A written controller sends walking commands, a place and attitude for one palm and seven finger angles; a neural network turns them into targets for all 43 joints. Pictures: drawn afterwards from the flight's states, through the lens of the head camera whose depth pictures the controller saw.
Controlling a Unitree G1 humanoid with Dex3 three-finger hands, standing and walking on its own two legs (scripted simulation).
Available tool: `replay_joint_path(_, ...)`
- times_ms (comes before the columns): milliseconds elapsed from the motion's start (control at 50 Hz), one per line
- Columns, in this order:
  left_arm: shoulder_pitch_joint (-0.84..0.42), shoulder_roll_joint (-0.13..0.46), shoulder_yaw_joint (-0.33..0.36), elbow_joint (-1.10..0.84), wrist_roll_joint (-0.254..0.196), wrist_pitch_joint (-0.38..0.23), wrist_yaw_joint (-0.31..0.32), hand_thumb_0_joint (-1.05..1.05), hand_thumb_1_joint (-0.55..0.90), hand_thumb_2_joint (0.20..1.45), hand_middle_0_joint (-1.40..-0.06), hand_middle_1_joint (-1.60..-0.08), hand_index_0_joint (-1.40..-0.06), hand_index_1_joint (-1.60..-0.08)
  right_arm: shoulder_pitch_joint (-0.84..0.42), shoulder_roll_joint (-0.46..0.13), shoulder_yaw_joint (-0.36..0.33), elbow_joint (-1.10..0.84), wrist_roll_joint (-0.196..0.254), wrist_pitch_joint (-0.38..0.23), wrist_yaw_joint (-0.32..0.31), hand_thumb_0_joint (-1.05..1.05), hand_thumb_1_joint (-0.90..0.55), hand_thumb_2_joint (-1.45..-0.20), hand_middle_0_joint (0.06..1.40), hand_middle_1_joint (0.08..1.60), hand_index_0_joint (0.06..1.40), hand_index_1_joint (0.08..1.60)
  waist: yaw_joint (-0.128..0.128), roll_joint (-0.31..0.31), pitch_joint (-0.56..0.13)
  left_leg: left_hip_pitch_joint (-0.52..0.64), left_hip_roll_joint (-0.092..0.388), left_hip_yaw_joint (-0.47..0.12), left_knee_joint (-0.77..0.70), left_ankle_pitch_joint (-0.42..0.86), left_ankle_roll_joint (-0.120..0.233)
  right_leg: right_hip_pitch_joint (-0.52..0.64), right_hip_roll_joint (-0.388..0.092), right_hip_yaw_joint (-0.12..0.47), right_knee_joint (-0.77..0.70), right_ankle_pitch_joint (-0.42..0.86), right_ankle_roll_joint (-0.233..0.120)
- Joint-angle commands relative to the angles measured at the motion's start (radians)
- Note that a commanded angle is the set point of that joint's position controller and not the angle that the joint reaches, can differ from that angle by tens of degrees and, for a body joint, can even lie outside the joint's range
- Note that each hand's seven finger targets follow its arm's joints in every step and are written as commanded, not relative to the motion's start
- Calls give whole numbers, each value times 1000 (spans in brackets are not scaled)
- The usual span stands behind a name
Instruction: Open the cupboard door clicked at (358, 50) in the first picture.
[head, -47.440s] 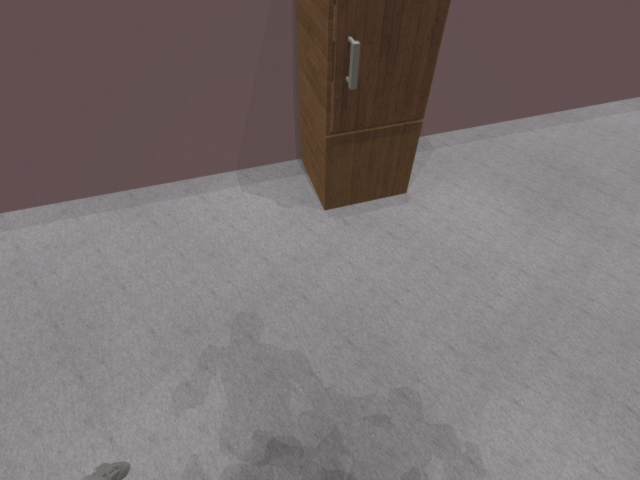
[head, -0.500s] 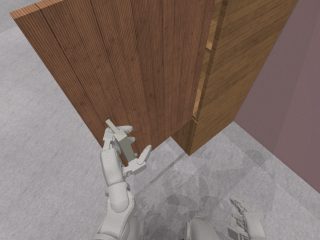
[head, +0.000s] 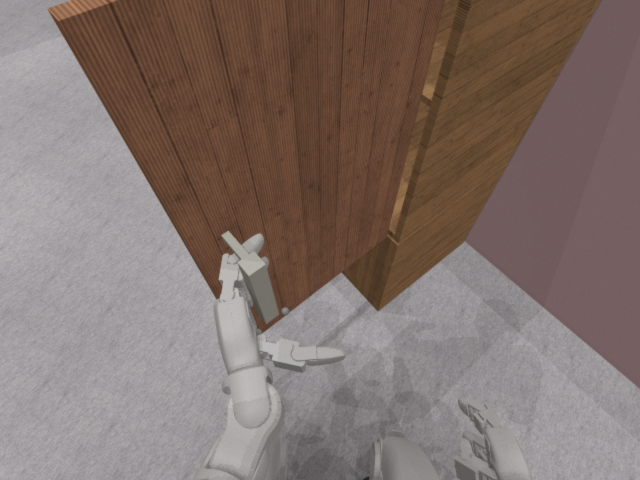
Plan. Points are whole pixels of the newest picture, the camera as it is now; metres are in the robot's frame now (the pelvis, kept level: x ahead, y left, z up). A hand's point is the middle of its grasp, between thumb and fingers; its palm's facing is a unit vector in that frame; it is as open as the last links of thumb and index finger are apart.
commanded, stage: slide the hand sideways off the handle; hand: left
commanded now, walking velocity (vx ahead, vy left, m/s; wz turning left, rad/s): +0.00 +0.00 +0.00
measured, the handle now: (250, 279) +0.36 +0.11 +0.02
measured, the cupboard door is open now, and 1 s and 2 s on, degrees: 92 94 94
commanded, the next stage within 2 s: draw the hand back to the body in 1.28 s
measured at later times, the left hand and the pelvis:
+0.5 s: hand (270, 353) +0.26 +0.07 +0.02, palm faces -0.13 -0.99 +0.03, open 16.3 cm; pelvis -0.01 +0.02 -0.01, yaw -1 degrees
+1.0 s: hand (225, 385) +0.23 +0.12 +0.02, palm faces -0.08 -1.00 -0.01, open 16.3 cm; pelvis +0.00 +0.02 -0.02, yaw +0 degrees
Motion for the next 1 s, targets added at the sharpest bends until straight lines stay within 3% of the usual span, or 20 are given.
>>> replay_joint_path(0,-211,-39,8,-181,7,-38,33,0,-500,300,-150,-300,-150,-300,-28,-97,-33,-130,2,-43,-6,0,-900,-900,200,300,200,300,-26,-111,-288,137,-50,-19,-135,197,19,234,30,62,-197,237,16)
replay_joint_path(40,-226,-23,23,-193,12,-42,40,0,-500,300,-150,-300,-150,-300,-28,-99,-34,-133,2,-43,-9,0,-900,-900,200,300,200,300,-15,-94,-302,140,-50,-25,-140,197,17,234,33,59,-190,220,11)
replay_joint_path(60,-227,-51,-6,-200,14,-42,39,0,-500,300,-150,-300,-150,-300,-34,-97,-33,-134,1,-43,-7,0,-900,-900,200,300,200,300,-19,-82,-316,154,-50,-20,-138,203,18,227,32,56,-187,228,12)
replay_joint_path(80,-191,47,-207,-210,131,-64,-166,0,-500,300,-150,-300,-150,-300,26,-137,-34,-122,7,-31,-3,0,-900,-900,200,300,200,300,-104,-106,-291,164,-45,-16,-104,205,32,198,21,79,-176,293,13)
replay_joint_path(100,-238,129,-112,-256,88,-99,-273,0,-500,300,-150,-300,-150,-300,28,-128,-41,-143,17,-26,-8,0,-900,-900,200,300,200,300,-73,-92,-319,139,-49,-17,-93,210,37,234,13,89,-166,324,7)
replay_joint_path(140,-254,167,-115,-305,25,-115,-447,0,-500,300,-150,-300,-150,-300,20,-137,-37,-169,35,-21,-19,0,-900,-900,200,300,200,300,-72,-36,-337,152,-53,-19,-90,199,41,237,13,101,-156,317,1)
replay_joint_path(160,-239,166,-118,-306,-26,-111,-528,0,-500,300,-150,-300,-150,-300,16,-139,-35,-180,49,-23,-23,0,-900,-900,200,300,200,300,-67,-33,-329,161,-54,-22,-95,191,41,231,15,101,-160,301,1)
replay_joint_path(200,-187,97,-107,-317,-170,-72,-607,0,-500,300,-150,-300,-150,-300,6,-136,-28,-210,78,-33,-28,0,-900,-900,200,300,200,300,-56,-35,-297,175,-54,-33,-118,169,37,223,25,84,-180,243,3)
replay_joint_path(240,-105,72,-65,-320,-254,-25,-612,0,-500,300,-150,-300,-150,-300,-4,-144,-24,-236,94,-38,-28,0,-900,-900,200,300,200,300,-30,-65,-285,177,-52,-45,-144,171,33,224,32,59,-178,204,2)
replay_joint_path(260,-79,73,-48,-325,-265,-10,-599,0,-500,300,-150,-300,-150,-300,-3,-145,-26,-240,97,-37,-26,0,-900,-900,200,300,200,300,-26,-84,-283,174,-51,-46,-144,171,31,219,33,53,-173,197,6)
replay_joint_path(300,-54,112,-10,-364,-246,-8,-558,0,-500,300,-150,-300,-150,-300,1,-153,-32,-250,90,-37,-22,0,-900,-900,200,300,200,300,-19,-110,-291,160,-50,-47,-131,185,31,207,31,49,-152,206,8)
replay_joint_path(360,24,163,6,-422,-175,-32,-509,0,-500,300,-150,-300,-150,-300,7,-146,-36,-272,76,-34,-6,0,-900,-900,200,300,200,300,4,-77,-303,144,-53,-43,-116,218,28,199,28,56,-116,230,1)
replay_joint_path(440,84,182,1,-450,-133,-37,-499,0,-500,300,-150,-300,-150,-300,7,-147,-38,-289,74,-23,3,0,-900,-900,200,300,200,300,-1,-70,-265,117,-51,-44,-108,178,28,167,31,59,-109,185,-2)
replay_joint_path(540,104,184,1,-533,-157,-24,-517,0,-500,300,-150,-300,-150,-300,-2,-145,-33,-312,80,-16,-9,0,-900,-900,200,300,200,300,-9,-39,-262,126,-50,-48,-109,141,28,145,38,57,-113,143,0)
replay_joint_path(660,210,183,-9,-606,-183,-15,-554,0,-500,300,-150,-300,-150,-300,15,-142,-31,-318,81,-34,-20,0,-900,-900,200,300,200,300,-17,-42,-294,151,-46,-57,-94,205,27,151,41,45,-95,210,4)
replay_joint_path(740,310,230,39,-634,-195,4,-578,0,-500,300,-150,-300,-150,-300,16,-146,-32,-331,84,-36,-26,0,-900,-900,200,300,200,300,1,-41,-292,134,-47,-57,-88,233,25,166,42,45,-81,238,2)
replay_joint_path(780,349,219,27,-642,-193,10,-586,0,-500,300,-150,-300,-150,-300,19,-141,-30,-336,85,-36,-24,0,-900,-900,200,300,200,300,-7,-49,-268,131,-46,-56,-86,220,23,150,42,41,-81,231,5)
replay_joint_path(840,371,270,85,-665,-202,5,-598,0,-500,300,-150,-300,-150,-300,17,-145,-32,-340,83,-39,-32,0,-900,-900,200,300,200,300,2,-55,-262,96,-49,-54,-71,208,25,162,44,49,-77,223,3)
replay_joint_path(940,405,263,73,-726,-227,-12,-630,0,-500,300,-150,-300,-150,-300,19,-143,-32,-349,86,-52,-38,0,-900,-900,200,300,200,300,-7,-14,-266,101,-49,-54,-54,226,27,139,47,47,-64,234,4)
replay_joint_path(980,445,267,87,-722,-238,-17,-643,0,-500,300,-150,-300,-150,-300,28,-143,-35,-346,85,-55,-40,0,-900,-900,200,300,200,300,-7,-44,-281,99,-49,-50,-42,238,27,151,47,50,-61,259,7)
